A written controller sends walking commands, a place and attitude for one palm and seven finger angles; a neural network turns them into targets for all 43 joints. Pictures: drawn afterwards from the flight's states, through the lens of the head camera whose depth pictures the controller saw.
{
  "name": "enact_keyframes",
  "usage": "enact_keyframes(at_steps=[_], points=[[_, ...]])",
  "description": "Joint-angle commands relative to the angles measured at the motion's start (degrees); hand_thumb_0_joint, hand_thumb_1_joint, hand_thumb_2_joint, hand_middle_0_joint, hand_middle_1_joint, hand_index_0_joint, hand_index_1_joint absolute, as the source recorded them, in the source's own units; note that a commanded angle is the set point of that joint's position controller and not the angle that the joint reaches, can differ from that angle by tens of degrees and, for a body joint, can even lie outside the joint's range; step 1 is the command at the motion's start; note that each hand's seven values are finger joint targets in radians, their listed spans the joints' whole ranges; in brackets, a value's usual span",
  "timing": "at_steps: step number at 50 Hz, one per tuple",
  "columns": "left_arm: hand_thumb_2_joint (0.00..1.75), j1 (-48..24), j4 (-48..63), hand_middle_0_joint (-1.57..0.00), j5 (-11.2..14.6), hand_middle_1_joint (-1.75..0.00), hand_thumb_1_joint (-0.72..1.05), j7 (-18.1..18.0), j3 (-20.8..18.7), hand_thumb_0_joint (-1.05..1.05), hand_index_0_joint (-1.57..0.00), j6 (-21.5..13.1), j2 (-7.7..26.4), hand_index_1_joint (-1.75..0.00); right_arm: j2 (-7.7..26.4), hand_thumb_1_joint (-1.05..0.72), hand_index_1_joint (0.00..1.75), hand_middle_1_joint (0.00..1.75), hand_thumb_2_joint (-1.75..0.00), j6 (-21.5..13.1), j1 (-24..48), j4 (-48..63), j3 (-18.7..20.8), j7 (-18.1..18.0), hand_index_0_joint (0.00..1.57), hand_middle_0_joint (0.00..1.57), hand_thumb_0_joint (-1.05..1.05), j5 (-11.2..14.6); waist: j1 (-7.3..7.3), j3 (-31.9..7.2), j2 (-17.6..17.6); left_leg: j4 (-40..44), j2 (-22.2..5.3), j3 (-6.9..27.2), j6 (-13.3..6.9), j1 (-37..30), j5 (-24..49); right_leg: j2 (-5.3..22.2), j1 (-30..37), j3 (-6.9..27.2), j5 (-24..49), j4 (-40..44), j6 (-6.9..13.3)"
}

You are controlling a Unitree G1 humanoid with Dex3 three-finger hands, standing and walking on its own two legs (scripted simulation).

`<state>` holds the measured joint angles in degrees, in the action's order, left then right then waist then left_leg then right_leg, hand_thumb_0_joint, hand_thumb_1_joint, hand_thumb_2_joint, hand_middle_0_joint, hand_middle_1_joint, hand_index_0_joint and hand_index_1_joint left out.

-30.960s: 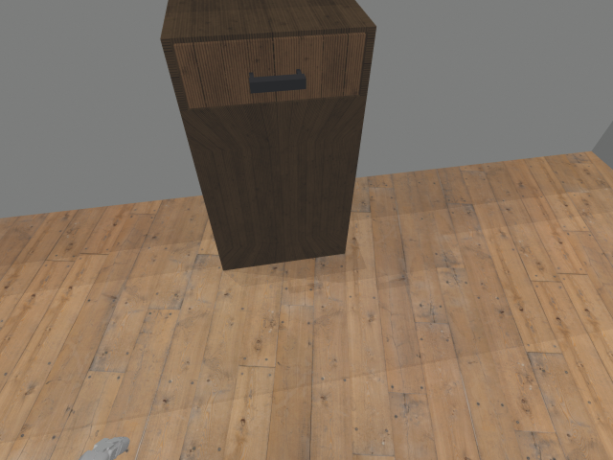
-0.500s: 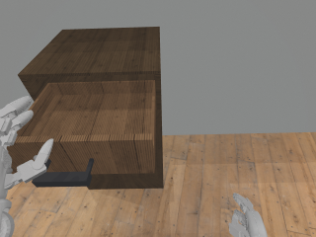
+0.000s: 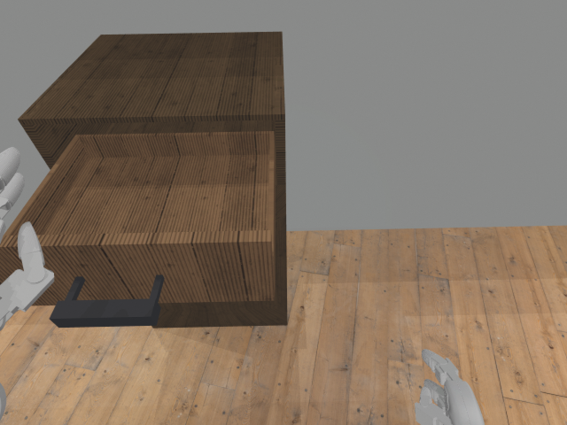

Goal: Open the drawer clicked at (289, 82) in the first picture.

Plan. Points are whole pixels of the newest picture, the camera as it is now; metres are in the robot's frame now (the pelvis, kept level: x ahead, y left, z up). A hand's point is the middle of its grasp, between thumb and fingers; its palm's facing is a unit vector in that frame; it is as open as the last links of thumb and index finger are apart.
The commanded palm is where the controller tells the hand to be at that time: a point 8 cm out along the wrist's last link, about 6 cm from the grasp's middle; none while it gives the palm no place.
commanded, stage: step back with the hand held close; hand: left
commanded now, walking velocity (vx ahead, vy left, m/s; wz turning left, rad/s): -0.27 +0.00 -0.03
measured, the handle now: (113, 297) +0.27 +0.28 +0.03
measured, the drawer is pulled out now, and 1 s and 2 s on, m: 0.30 0.30 0.30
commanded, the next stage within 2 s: stop stepping back and stand still in 0.96 s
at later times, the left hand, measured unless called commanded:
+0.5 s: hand (1, 327) +0.15 +0.26 +0.20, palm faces +0.41 -0.79 -0.46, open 7.4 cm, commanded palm +0.08 +0.30 +0.22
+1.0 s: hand out of the picture +0.04 +0.21 +0.21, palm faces +0.28 -0.82 -0.50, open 7.4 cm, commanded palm -0.04 +0.27 +0.22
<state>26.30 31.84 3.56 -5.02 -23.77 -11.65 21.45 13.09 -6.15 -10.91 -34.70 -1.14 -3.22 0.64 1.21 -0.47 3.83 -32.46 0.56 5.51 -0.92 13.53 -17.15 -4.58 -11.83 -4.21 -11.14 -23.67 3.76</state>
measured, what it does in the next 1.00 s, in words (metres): walks backwards: right foot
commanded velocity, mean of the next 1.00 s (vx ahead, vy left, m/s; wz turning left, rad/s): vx -0.32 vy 0.00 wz -0.02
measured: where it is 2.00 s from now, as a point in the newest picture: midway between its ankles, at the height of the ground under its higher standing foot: outside the picture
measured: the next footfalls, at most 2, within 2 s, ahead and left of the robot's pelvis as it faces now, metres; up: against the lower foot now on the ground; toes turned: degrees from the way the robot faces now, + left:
right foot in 0.88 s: -0.17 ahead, -0.09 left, +0.00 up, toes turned -4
left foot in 1.16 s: -0.19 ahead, +0.12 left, +0.00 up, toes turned +0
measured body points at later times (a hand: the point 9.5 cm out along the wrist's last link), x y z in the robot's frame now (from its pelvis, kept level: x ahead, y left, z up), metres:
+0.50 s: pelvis -0.05 +0.02 -0.02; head -0.04 +0.03 +0.43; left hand +0.12 +0.30 +0.23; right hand +0.13 -0.21 -0.09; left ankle -0.03 +0.12 -0.72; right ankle +0.02 -0.08 -0.74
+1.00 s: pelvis -0.19 +0.00 -0.01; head -0.15 +0.00 +0.44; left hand +0.02 +0.25 +0.23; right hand -0.01 -0.23 -0.09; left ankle -0.11 +0.13 -0.70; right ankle -0.21 -0.09 -0.74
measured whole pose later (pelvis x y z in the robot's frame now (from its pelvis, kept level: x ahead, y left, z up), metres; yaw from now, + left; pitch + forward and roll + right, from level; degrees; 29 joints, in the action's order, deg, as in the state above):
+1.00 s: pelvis -0.19 +0.00 -0.01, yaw -3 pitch +3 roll +0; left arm 30.6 40.1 2.7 -6.1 -24.5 -11.4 25.3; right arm 10.5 -5.2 -7.7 -34.3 -1.4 -1.3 1.0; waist -0.8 0.3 0.2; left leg -48.8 -0.6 1.5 1.7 33.2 -21.6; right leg -2.2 -16.4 -1.5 -17.8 -31.1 2.4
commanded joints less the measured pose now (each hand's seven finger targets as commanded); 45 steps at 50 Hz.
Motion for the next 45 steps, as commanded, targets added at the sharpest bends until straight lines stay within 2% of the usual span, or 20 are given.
enact_keyframes(at_steps=[1, 6, 10, 14, 17, 19, 21, 23, 25, 27, 28, 29, 30, 31, 32, 34, 37, 42, 44, 45], points=[[0.90, 1.9, 11.5, -0.20, 0.1, -0.30, 0.90, -1.5, -6.0, 0.00, -0.20, -4.1, 9.6, -0.30, 5.6, -0.90, 0.30, 0.30, -0.90, -0.9, 5.3, 9.8, 2.9, -0.4, 0.20, 0.20, 0.00, 0.3, -1.05, -7.5, -3.7, 0.1, -1.5, -1.2, -0.7, 1.3, 4.8, 15.5, -0.6, 11.7, 6.7, 5.7, 0.9], [0.90, 5.8, 20.2, -0.20, 0.0, -0.30, 0.90, -2.3, -9.4, 0.00, -0.20, -4.2, 12.7, -0.30, 7.0, -0.90, 0.30, 0.30, -0.90, 0.5, 6.0, 12.3, 3.7, -0.7, 0.20, 0.20, 0.00, -0.4, -0.30, -12.4, 4.5, 8.1, -6.7, 4.0, -1.3, 2.8, 31.2, 6.9, 5.2, 4.4, 17.2, -7.7, -2.9], [0.90, 6.2, 21.4, -0.20, -0.1, -0.30, 0.90, -2.5, -10.2, 0.00, -0.20, -3.6, 13.0, -0.30, 7.1, -0.90, 0.30, 0.30, -0.90, 0.5, 5.0, 12.8, 4.1, -0.4, 0.20, 0.20, 0.00, -0.9, -0.35, -12.0, 4.3, 8.6, -9.4, 4.7, -1.4, 4.3, 37.0, 5.9, 3.2, 4.3, 7.0, -12.9, -3.1], [0.90, 5.8, 17.8, -0.20, -0.2, -0.30, 0.90, -2.6, -11.1, 0.00, -0.20, -3.3, 12.4, -0.30, 7.3, -0.90, 0.30, 0.30, -0.90, 0.4, 4.2, 12.3, 4.4, -0.2, 0.20, 0.20, 0.00, -1.4, -0.74, -8.8, 2.5, 9.7, -11.3, 5.3, -2.5, 9.8, 31.1, 5.6, 3.0, 4.8, 0.9, -15.4, -3.3], [0.90, 4.5, 14.2, -0.20, -0.3, -0.30, 0.90, -2.7, -11.7, 0.00, -0.20, -2.8, 12.3, -0.30, 7.7, -0.90, 0.30, 0.30, -0.90, 1.0, 4.6, 12.2, 4.5, -0.2, 0.20, 0.20, 0.00, -0.9, -0.97, -7.3, -1.1, 7.6, -9.7, 3.6, -2.9, 15.3, 18.1, 7.3, 4.6, 7.7, 5.7, -13.2, -2.6], [0.90, 2.9, 12.6, -0.20, -0.4, -0.30, 0.90, -2.7, -10.7, 0.00, -0.20, -2.7, 11.9, -0.30, 7.1, -0.90, 0.30, 0.30, -0.90, 1.6, 4.5, 12.6, 4.2, 0.1, 0.20, 0.20, 0.00, -0.1, -1.74, -6.0, -6.8, 1.4, -5.6, 1.8, -1.7, 16.9, 6.6, 11.9, 1.1, 13.7, 8.1, -6.0, -0.7], [0.90, 1.3, 12.6, -0.20, -0.6, -0.30, 0.90, -2.9, -9.7, 0.00, -0.20, -3.0, 12.2, -0.30, 6.6, -0.90, 0.30, 0.30, -0.90, 1.9, 3.5, 12.1, 4.2, 0.4, 0.20, 0.20, 0.00, 0.2, -2.47, -4.9, -13.4, -9.2, -0.9, -1.6, -0.3, 12.2, -5.6, 18.7, -8.1, 21.7, -1.9, 5.4, 2.6], [0.90, 0.6, 14.3, -0.20, -0.8, -0.30, 0.90, -3.4, -8.8, 0.00, -0.20, -3.5, 12.4, -0.30, 6.1, -0.90, 0.30, 0.30, -0.90, 2.2, 4.3, 12.0, 3.9, 0.1, 0.20, 0.20, 0.00, 0.5, -1.75, -6.0, -14.8, -21.1, -0.4, -2.2, 0.1, 8.7, -10.5, 22.8, -13.3, 21.6, -7.1, 9.2, 4.8], [0.90, 1.4, 16.9, -0.20, -1.3, -0.30, 0.90, -3.7, -9.4, 0.00, -0.20, -3.6, 13.0, -0.30, 5.3, -0.90, 0.30, 0.30, -0.90, 2.0, 4.7, 12.8, 3.0, -0.2, 0.20, 0.20, 0.00, 0.0, -1.48, -7.2, -12.1, -16.4, -2.0, -2.5, -0.4, 7.3, -10.3, 21.6, -12.8, 17.9, -5.1, 7.2, 4.0], [0.90, 2.8, 19.6, -0.20, -1.1, -0.30, 0.90, -4.1, -11.2, 0.00, -0.20, -3.8, 14.8, -0.30, 5.7, -0.90, 0.30, 0.30, -0.90, 2.0, 4.4, 12.5, 2.5, -0.9, 0.20, 0.20, 0.00, -0.3, -2.12, -7.7, -4.8, 1.3, -1.8, -4.0, 0.2, 2.8, -3.0, 15.7, -12.4, 10.9, -1.1, 0.0, 1.0], [0.90, 3.7, 21.8, -0.20, -0.8, -0.30, 0.90, -4.2, -10.4, 0.00, -0.20, -4.2, 13.8, -0.30, 6.5, -0.90, 0.30, 0.30, -0.90, 1.7, 4.2, 12.6, 2.6, -1.4, 0.20, 0.20, 0.00, -0.7, -1.95, -6.3, 4.9, 10.9, -5.0, 1.8, -1.3, 5.5, -0.7, 10.7, -11.3, 7.3, -2.3, -8.1, -1.4], [0.90, 3.9, 24.8, -0.20, -1.1, -0.30, 0.90, -4.5, -10.9, 0.00, -0.20, -5.2, 13.5, -0.30, 7.1, -0.90, 0.30, 0.30, -0.90, 0.9, 4.7, 13.6, 3.0, -1.6, 0.20, 0.20, 0.00, -1.2, -0.85, -7.3, 16.0, 15.3, -13.0, 11.5, -3.9, 12.0, 5.2, 4.9, -6.5, 3.1, -4.9, -19.5, -3.8], [0.90, 3.2, 26.0, -0.20, -1.4, -0.30, 0.90, -4.8, -11.3, 0.00, -0.20, -5.3, 13.7, -0.30, 5.6, -0.90, 0.30, 0.30, -0.90, -0.4, 3.5, 13.3, 3.2, -1.2, 0.20, 0.20, 0.00, -1.7, -0.95, -8.0, 16.6, 15.4, -16.9, 12.9, -5.9, 12.8, 12.2, 3.7, -7.6, 3.8, -13.1, -27.0, -4.1], [0.90, 3.8, 24.9, -0.20, -1.7, -0.30, 0.90, -4.8, -12.5, 0.00, -0.20, -5.8, 14.3, -0.30, 5.5, -0.90, 0.30, 0.30, -0.90, -1.5, 2.3, 12.0, 3.7, -1.0, 0.20, 0.20, 0.00, -2.2, -1.23, -9.2, 15.7, 17.9, -18.3, 12.3, -7.1, 15.7, 3.6, 3.2, -6.3, 5.4, -17.1, -35.8, -4.0], [0.90, 2.4, 26.6, -0.20, -1.5, -0.30, 0.90, -5.0, -13.3, 0.00, -0.20, -5.8, 15.2, -0.30, 5.4, -0.90, 0.30, 0.30, -0.90, -2.4, 2.5, 12.3, 3.8, -1.1, 0.20, 0.20, 0.00, -2.4, -1.14, -8.3, 13.5, 17.4, -18.4, 13.2, -7.8, 14.9, 5.2, 2.9, -9.3, 6.3, -17.9, -39.0, -4.2], [0.90, 2.8, 23.9, -0.20, -1.2, -0.30, 0.90, -5.1, -10.9, 0.00, -0.20, -5.2, 11.7, -0.30, 5.1, -0.90, 0.30, 0.30, -0.90, -3.8, 1.4, 10.0, 3.8, -0.6, 0.20, 0.20, 0.00, -2.5, -1.12, -7.4, 6.7, 10.7, -16.8, 8.3, -7.7, 6.8, 25.6, 3.7, -12.2, 5.7, -17.7, -31.9, -4.5], [0.90, 2.1, 18.3, -0.20, -0.9, -0.30, 0.90, -4.9, -7.9, 0.00, -0.20, -3.4, 8.9, -0.30, 6.1, -0.90, 0.30, 0.30, -0.90, -4.6, 2.2, 7.9, 4.3, 0.1, 0.20, 0.20, 0.00, -1.7, -1.73, -7.2, 7.3, 8.4, -15.2, 3.3, -5.4, 0.7, 34.2, 3.2, -10.8, 2.7, -14.4, -21.0, -5.2], [0.90, 0.5, 16.3, -0.20, -0.2, -0.30, 0.90, -3.6, -7.5, 0.00, -0.20, -2.7, 9.9, -0.30, 7.2, -0.90, 0.30, 0.30, -0.90, -4.1, 4.5, 6.9, 4.1, 0.9, 0.20, 0.20, 0.00, -1.5, -1.47, -8.8, 7.6, 9.7, -14.4, 3.5, -4.2, 1.8, 26.7, 2.3, -3.2, 2.1, -7.6, -7.1, -4.7], [0.90, 1.4, 17.9, -0.20, 0.0, -0.30, 0.90, -3.0, -8.9, 0.00, -0.20, -3.4, 11.8, -0.30, 6.4, -0.90, 0.30, 0.30, -0.90, -3.2, 6.0, 8.3, 3.7, 1.5, 0.20, 0.20, 0.00, -0.8, -0.95, -11.2, -0.4, 4.1, -10.5, 0.3, -2.0, 4.3, 19.4, 6.4, 0.3, 5.6, 7.5, 0.4, -3.1], [0.90, 2.3, 18.2, -0.20, 0.2, -0.30, 0.90, -2.9, -10.4, 0.00, -0.20, -3.9, 14.3, -0.30, 5.2, -0.90, 0.30, 0.30, -0.90, -2.5, 6.4, 9.1, 3.5, 1.6, 0.20, 0.20, 0.00, -0.4, -1.32, -12.0, -9.5, -2.1, -5.8, -5.5, 0.8, 6.0, 10.9, 13.6, -0.8, 11.9, 14.9, 3.2, -0.9]])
